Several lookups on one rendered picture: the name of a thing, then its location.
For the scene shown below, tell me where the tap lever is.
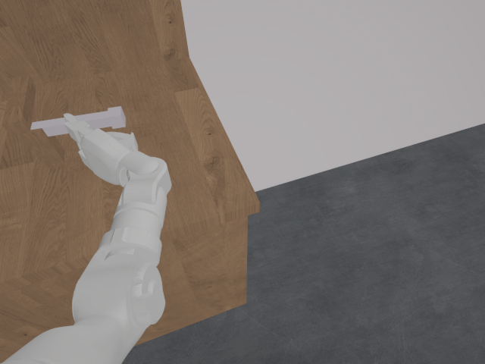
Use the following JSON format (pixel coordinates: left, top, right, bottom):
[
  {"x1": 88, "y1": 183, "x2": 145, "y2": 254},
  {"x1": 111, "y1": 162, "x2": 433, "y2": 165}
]
[{"x1": 30, "y1": 106, "x2": 126, "y2": 137}]

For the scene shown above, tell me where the robot left upper arm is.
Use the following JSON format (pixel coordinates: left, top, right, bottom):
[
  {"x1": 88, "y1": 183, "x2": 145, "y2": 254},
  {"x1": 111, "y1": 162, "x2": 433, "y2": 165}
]
[{"x1": 0, "y1": 259, "x2": 165, "y2": 364}]

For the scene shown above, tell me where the counter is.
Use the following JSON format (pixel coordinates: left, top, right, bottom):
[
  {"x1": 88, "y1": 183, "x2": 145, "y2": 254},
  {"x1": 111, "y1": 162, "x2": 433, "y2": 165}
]
[{"x1": 0, "y1": 0, "x2": 260, "y2": 363}]

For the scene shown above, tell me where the robot left hand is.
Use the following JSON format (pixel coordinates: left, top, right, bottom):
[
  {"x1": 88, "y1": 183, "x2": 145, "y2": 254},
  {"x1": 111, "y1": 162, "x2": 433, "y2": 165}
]
[{"x1": 64, "y1": 113, "x2": 138, "y2": 185}]

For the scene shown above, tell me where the left robot forearm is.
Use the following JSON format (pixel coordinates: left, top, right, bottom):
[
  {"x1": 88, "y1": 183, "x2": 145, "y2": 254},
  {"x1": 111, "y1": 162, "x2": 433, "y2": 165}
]
[{"x1": 72, "y1": 151, "x2": 172, "y2": 317}]

